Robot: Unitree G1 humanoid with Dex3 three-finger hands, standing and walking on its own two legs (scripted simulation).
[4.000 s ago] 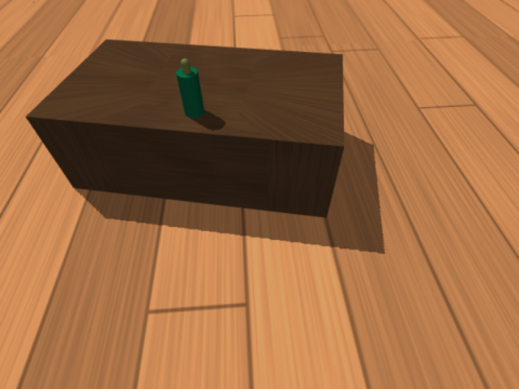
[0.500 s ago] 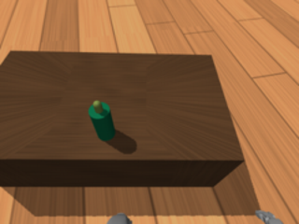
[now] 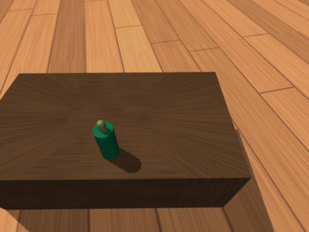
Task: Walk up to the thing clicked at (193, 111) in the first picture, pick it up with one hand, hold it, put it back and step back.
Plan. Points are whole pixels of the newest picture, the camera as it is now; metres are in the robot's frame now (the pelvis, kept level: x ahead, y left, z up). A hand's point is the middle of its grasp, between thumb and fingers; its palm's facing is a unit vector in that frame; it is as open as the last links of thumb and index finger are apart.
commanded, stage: walk up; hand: left
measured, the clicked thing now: (106, 138) +0.52 +0.22 -0.21
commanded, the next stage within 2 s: stand in 0.54 s
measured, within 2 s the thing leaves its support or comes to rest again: neither
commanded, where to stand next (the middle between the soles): +0.07 -0.01 m, yaw -1 degrees
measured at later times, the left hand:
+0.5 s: hand out of the picture +0.10 +0.26 -0.15, palm faces +0.00 -0.94 -0.33, open 7.4 cm
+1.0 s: hand out of the picture +0.08 +0.26 -0.16, palm faces -0.02 -0.94 -0.34, open 7.4 cm
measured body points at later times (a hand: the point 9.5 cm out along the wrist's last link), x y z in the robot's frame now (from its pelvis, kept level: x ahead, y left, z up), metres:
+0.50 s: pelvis +0.01 +0.00 +0.00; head +0.02 +0.00 +0.45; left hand +0.10 +0.30 -0.13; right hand +0.10 -0.30 -0.13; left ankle +0.06 +0.15 -0.74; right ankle -0.02 -0.14 -0.74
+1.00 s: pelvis +0.02 +0.00 +0.00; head +0.03 +0.01 +0.45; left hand +0.08 +0.31 -0.13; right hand +0.10 -0.30 -0.13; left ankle +0.06 +0.15 -0.74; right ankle -0.02 -0.14 -0.74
